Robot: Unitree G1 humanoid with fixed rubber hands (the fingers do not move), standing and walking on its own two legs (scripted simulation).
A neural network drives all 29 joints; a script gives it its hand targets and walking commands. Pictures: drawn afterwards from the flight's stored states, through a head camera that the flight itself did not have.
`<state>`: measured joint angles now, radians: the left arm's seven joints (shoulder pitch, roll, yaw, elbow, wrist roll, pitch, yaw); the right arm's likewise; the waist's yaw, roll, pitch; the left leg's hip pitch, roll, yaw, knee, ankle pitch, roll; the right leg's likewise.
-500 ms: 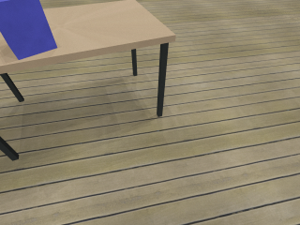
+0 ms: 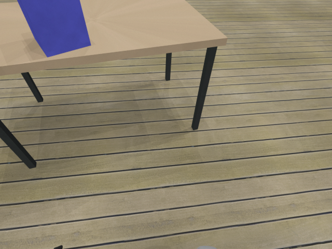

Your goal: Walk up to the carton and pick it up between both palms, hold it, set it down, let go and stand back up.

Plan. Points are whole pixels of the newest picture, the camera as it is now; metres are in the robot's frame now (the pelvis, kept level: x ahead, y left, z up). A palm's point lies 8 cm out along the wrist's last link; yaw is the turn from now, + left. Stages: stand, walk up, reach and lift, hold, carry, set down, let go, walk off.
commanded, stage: walk up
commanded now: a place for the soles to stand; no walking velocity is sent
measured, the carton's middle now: (52, 14) +1.01 +0.50 +0.13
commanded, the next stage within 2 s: none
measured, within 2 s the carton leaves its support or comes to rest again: neither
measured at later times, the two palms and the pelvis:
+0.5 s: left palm (28, 233) +0.20 +0.37 -0.13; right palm (248, 215) +0.24 -0.23 -0.11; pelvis +0.14 +0.07 -0.02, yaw +4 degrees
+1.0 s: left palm (20, 192) +0.31 +0.45 -0.13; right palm (213, 168) +0.39 -0.16 -0.12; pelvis +0.28 +0.14 -0.03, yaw +8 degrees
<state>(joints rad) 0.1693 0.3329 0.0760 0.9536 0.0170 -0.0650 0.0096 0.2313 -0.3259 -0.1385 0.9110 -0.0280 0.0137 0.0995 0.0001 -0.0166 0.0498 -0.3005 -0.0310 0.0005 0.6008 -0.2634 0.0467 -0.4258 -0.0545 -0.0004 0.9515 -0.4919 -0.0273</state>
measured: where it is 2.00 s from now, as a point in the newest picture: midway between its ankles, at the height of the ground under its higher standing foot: (110, 206)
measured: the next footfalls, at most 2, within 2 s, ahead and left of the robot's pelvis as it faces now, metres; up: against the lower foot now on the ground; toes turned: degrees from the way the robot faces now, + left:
right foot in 0.14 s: +0.15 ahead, -0.15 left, +0.00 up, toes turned -1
left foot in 0.40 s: +0.20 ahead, +0.16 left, +0.00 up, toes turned +3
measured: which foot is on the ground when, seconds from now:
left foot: down 0.00-0.16, up 0.18-0.38, down 0.40-0.74, up 0.76-0.96, down 0.98-1.00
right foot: up 0.00-0.12, down 0.14-0.40, up 0.42-0.70, down 0.72-0.98, up 1.00-1.00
